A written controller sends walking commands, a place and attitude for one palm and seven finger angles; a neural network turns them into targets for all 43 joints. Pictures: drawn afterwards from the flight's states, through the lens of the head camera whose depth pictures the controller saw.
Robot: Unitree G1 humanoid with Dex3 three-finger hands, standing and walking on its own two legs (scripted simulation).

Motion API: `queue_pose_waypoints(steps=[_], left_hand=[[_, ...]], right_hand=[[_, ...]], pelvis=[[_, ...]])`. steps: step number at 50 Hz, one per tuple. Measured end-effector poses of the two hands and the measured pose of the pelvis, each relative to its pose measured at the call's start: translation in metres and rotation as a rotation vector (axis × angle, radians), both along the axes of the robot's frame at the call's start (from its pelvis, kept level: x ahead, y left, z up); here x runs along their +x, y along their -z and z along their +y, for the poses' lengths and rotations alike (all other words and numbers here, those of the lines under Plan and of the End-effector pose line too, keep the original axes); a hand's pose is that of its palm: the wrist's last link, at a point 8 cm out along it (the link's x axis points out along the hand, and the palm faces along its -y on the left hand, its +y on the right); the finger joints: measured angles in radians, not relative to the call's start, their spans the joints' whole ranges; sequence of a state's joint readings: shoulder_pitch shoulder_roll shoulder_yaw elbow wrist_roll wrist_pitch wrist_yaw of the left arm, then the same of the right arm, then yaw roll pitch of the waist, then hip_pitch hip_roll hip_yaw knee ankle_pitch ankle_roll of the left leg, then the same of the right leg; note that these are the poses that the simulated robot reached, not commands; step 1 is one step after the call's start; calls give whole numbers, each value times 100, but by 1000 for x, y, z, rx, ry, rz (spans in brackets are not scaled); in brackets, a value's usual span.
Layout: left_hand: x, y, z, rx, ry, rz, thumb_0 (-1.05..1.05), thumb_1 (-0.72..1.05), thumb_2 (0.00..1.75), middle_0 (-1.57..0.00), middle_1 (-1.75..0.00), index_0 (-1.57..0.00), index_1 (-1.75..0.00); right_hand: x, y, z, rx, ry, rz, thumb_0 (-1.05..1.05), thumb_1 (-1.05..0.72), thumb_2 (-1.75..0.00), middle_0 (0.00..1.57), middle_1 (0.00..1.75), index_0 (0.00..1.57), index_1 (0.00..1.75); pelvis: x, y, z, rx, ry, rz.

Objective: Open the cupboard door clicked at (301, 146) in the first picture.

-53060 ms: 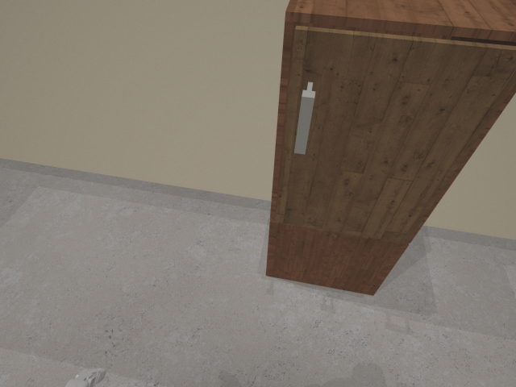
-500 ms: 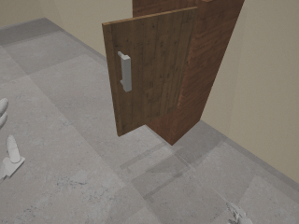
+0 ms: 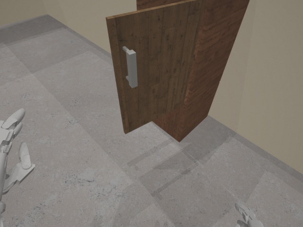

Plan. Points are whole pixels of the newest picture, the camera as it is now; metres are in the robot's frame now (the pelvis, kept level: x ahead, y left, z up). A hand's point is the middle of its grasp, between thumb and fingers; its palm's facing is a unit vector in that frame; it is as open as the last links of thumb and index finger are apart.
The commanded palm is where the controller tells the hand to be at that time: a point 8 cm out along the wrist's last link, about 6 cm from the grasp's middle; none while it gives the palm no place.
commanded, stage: let the arm hang, fingers relaxed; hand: left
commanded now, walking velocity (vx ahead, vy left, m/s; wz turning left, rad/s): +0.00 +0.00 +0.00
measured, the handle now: (129, 67) +0.63 +0.12 +0.09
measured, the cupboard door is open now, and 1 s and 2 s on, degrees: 78 78 78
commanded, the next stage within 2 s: look to check the result in 1.06 s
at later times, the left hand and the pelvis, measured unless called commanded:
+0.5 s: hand out of the picture -0.03 +0.23 -0.16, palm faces +0.06 -0.96 -0.27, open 7.2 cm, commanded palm none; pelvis -0.01 +0.01 +0.01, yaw +3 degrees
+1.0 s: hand out of the picture +0.08 +0.24 -0.14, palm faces +0.02 -0.95 -0.30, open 7.4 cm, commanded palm none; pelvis +0.00 +0.01 +0.02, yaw +2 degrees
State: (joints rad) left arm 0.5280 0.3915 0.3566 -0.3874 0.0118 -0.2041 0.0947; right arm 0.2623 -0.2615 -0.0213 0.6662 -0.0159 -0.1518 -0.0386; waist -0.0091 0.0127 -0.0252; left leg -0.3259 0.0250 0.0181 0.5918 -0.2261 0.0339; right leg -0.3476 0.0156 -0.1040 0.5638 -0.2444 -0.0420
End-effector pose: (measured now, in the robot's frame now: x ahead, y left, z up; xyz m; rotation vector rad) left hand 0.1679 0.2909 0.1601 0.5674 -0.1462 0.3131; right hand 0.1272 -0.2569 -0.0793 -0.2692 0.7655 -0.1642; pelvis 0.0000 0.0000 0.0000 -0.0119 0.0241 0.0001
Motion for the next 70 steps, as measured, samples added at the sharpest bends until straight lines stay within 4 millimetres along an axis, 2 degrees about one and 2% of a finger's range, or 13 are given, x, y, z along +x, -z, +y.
queue_pose_waypoints(steps=[3, 5, 7, 10, 13, 21, 25, 28, 35, 45, 51, 58, 70], left_hand=[[11, 88, 14, -147, -89, 340, 0, 89, 90, -20, -30, -20, -30], [1, 150, 8, -252, -143, 580, 0, 90, 90, -20, -30, -20, -30], [-20, 203, -10, -336, -164, 777, 0, 90, 90, -19, -29, -20, -30], [-69, 258, -45, -455, -153, 1041, 1, 91, 90, -19, -29, -19, -30], [-117, 287, -69, -559, -178, 1216, 0, 93, 90, -20, -30, -20, -30], [-186, 289, -37, -558, -333, 1399, -2, 97, 90, -21, -30, -21, -30], [-204, 281, -19, -526, -399, 1447, -1, 94, 90, -20, -30, -20, -30], [-206, 275, -8, -501, -428, 1458, 0, 93, 90, -20, -30, -20, -30], [-182, 269, 2, -467, -421, 1415, 0, 91, 90, -20, -30, -20, -30], [-120, 267, -5, -454, -320, 1303, 0, 91, 90, -20, -30, -20, -30], [-96, 265, -8, -443, -282, 1266, 0, 91, 90, -20, -30, -20, -30], [-87, 262, -3, -425, -282, 1264, 0, 90, 90, -20, -30, -20, -30], [-96, 261, 9, -405, -321, 1304, 0, 90, 90, -20, -30, -20, -30]], right_hand=[[-1, 26, -1, 18, -15, 93, 1, -91, -90, 20, 30, 20, 30], [-6, 37, 2, 32, -27, 142, 1, -91, -90, 20, 30, 20, 30], [-13, 45, 6, 51, -31, 183, 1, -91, -90, 20, 30, 20, 30], [-30, 47, 12, 72, -10, 255, 1, -91, -90, 20, 30, 20, 30], [-52, 46, 17, 71, 10, 347, 1, -91, -90, 20, 30, 20, 30], [-106, 49, 27, 68, 29, 568, 1, -91, -90, 20, 30, 20, 30], [-116, 53, 29, 80, 51, 603, 1, -91, -90, 20, 30, 20, 30], [-117, 55, 29, 85, 61, 608, 1, -91, -90, 20, 30, 20, 30], [-104, 56, 24, 83, 66, 582, 1, -91, -90, 20, 30, 20, 30], [-73, 47, 9, 52, 70, 504, 1, -91, -90, 20, 30, 20, 30], [-62, 41, -1, 30, 74, 481, 1, -91, -90, 20, 30, 20, 30], [-58, 36, -11, 11, 81, 485, 1, -91, -90, 20, 30, 20, 30], [-55, 34, -17, -4, 79, 506, 1, -91, -90, 20, 30, 20, 30]], pelvis=[[-4, 7, 8, 19, -38, 16], [-6, 10, 8, 38, -50, 11], [-8, 12, 4, 53, -46, -6], [-9, 8, 1, 37, -50, -32], [-12, 2, 2, 24, -47, -44], [-18, -9, 7, 4, -49, -32], [-15, -11, 12, 7, -46, -32], [-13, -12, 14, 11, -42, -35], [-9, -14, 16, 17, -37, -44], [-4, -15, 15, 18, -30, -53], [-1, -17, 13, 17, -28, -53], [3, -18, 11, 15, -25, -51], [8, -19, 10, 13, -24, -48]])
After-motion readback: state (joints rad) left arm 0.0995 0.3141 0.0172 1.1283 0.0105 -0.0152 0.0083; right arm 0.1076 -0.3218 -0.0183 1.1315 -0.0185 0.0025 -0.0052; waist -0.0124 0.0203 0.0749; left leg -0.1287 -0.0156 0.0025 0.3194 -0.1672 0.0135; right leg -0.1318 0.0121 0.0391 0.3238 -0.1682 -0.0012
